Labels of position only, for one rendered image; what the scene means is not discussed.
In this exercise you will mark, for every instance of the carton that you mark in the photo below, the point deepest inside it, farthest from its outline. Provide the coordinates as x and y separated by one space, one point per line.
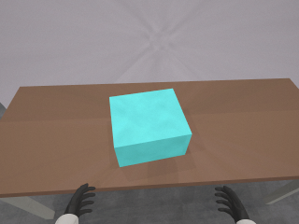
148 126

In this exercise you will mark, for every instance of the left robot hand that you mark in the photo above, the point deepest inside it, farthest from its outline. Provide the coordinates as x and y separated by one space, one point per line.
76 201

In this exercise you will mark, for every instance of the left robot forearm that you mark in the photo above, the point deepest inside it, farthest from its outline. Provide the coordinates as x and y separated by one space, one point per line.
67 219

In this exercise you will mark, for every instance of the right robot hand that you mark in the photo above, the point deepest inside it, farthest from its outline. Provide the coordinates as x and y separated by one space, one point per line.
237 210

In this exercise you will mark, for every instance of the table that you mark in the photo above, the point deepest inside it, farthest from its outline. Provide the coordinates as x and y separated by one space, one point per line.
54 139

